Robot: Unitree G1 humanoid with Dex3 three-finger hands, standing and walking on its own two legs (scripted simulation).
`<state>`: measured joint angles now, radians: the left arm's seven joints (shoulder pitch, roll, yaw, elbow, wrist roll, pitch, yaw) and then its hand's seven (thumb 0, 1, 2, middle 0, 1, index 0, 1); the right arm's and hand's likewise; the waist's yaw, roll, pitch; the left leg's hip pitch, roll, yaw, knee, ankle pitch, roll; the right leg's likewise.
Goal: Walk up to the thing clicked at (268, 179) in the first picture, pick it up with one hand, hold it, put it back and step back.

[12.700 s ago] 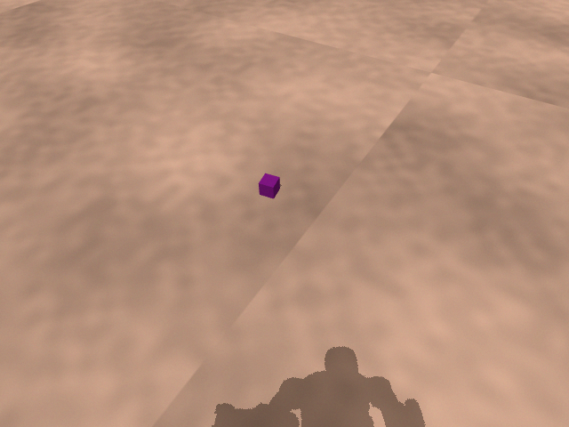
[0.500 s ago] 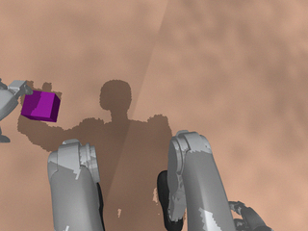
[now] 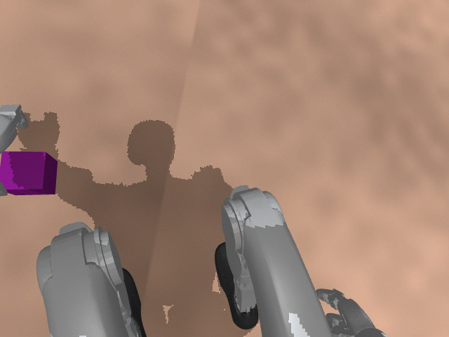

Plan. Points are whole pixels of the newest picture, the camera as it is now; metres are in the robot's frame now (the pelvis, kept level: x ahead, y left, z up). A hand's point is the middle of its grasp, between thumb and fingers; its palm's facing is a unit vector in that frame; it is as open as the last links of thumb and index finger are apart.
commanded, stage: approach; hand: left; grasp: from above
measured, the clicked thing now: (30, 174) +0.46 +0.31 -0.29
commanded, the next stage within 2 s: rest palm in 0.22 s
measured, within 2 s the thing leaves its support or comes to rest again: neither
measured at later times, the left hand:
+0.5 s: hand out of the picture +0.45 +0.32 -0.17, palm faces -0.36 +0.03 -0.93, open 13.8 cm
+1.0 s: hand (24, 182) +0.43 +0.30 -0.24, palm faces -0.47 -0.01 -0.88, open 14.1 cm
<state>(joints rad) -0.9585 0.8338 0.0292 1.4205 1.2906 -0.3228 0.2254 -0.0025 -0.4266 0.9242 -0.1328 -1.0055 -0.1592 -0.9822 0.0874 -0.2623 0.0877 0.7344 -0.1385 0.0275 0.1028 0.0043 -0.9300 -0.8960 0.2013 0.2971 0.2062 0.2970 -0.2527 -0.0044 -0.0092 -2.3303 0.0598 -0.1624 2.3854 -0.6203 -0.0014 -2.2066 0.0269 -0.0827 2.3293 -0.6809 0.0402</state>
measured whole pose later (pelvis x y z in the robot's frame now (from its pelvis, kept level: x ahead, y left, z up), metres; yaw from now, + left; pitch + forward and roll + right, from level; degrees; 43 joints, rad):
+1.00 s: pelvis +0.01 +0.00 -0.03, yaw -3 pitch +29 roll -9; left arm -0.86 0.89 0.08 1.51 1.45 -0.50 0.58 0.00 -0.49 0.98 -0.09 -0.96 -0.10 -0.96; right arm 0.07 -0.27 0.14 0.81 -0.30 0.01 0.13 0.01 -0.91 -0.89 0.20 0.30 0.21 0.30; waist -0.24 -0.11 0.06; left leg -2.37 0.06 -0.23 2.53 -0.68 -0.03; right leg -2.24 0.05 -0.12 2.44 -0.72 0.03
